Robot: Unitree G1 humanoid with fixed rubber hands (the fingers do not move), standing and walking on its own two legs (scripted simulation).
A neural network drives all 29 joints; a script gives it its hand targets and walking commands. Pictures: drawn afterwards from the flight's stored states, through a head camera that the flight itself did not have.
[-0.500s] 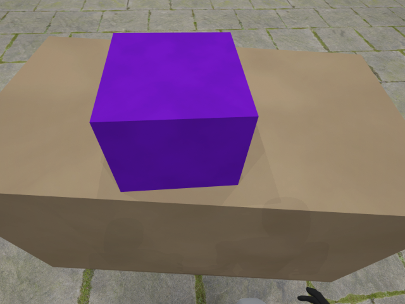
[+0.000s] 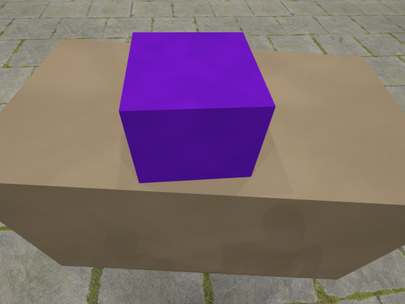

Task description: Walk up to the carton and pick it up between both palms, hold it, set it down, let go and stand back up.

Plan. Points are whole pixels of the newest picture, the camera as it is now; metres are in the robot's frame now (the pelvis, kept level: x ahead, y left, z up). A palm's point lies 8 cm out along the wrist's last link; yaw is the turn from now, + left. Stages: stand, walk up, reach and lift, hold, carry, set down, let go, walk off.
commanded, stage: walk up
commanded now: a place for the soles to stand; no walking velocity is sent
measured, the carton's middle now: (192, 105) +0.56 +0.04 +0.07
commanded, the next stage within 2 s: none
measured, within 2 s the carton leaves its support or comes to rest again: neither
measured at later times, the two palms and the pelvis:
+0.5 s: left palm out of the picture +0.06 +0.19 -0.12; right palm out of the picture +0.06 -0.30 -0.13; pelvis +0.01 -0.06 +0.01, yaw +4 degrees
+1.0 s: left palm out of the picture +0.01 +0.21 -0.13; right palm out of the picture +0.04 -0.30 -0.12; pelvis +0.00 -0.06 +0.01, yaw +8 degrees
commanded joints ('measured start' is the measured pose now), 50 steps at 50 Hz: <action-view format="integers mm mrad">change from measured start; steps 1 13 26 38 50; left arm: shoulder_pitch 28 -89 -134 -145 -116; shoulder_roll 118 115 168 158 145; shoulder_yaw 26 19 18 25 15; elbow -86 -57 -40 -42 -15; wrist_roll -1 -43 -53 -41 -38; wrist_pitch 6 0 -12 18 4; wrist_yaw -3 4 -6 -16 -15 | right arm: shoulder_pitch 128 25 4 -5 -12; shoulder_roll -176 -139 -120 -139 -155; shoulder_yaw -18 3 20 13 0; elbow -62 -102 -58 -49 -70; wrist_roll -4 19 12 8 18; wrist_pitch -54 -37 -25 -38 -40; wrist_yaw -36 -7 -11 -11 -5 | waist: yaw -14 10 4 10 1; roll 208 128 -69 67 72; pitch -2 -23 -71 -23 -32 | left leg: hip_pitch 111 -164 -82 -122 -134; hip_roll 369 104 33 56 82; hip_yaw -611 -134 -62 -138 -210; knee -250 -102 -63 -139 -142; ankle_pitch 450 400 49 99 130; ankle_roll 224 22 6 32 40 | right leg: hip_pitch -240 217 129 77 92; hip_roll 23 -35 -98 -37 -39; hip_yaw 115 100 225 92 63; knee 245 -153 -371 -280 -257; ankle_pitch -203 472 63 -16 53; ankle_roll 22 -10 -26 -55 -30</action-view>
